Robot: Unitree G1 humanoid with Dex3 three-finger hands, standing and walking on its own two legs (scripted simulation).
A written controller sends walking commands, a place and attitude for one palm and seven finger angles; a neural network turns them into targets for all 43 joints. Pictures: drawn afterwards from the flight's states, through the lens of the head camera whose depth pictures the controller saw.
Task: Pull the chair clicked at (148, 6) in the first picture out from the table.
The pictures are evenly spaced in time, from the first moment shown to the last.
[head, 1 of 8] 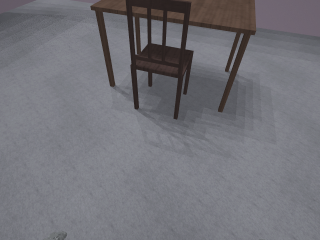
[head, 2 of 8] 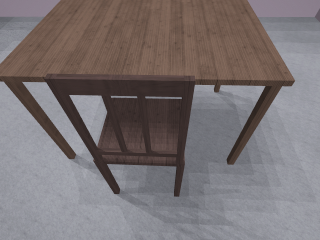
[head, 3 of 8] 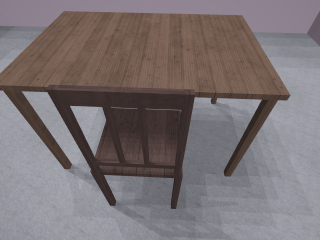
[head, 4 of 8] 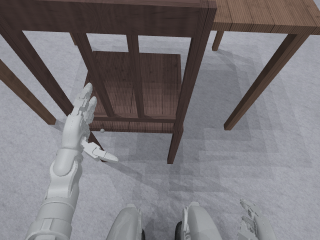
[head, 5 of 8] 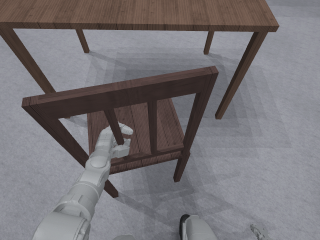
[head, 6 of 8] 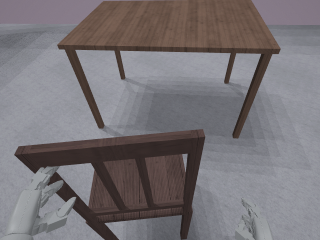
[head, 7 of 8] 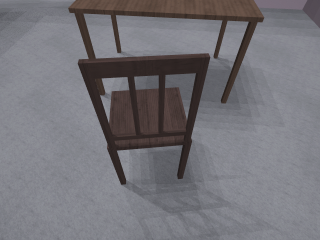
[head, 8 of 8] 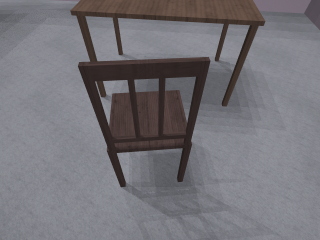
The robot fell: no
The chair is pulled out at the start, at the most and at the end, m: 0.00 0.56 0.55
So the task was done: yes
